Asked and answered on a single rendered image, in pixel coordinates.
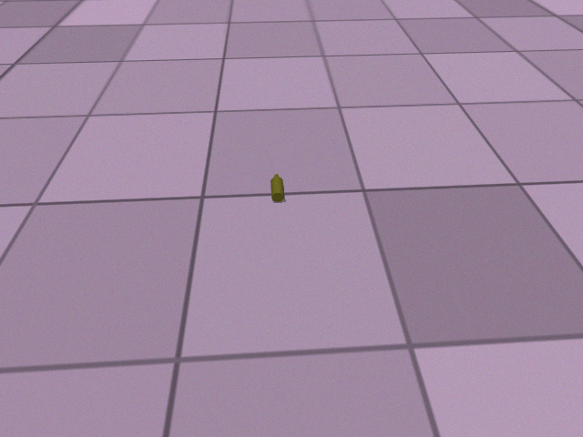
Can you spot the bottle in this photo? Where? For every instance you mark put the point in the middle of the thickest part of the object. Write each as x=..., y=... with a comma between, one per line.
x=277, y=193

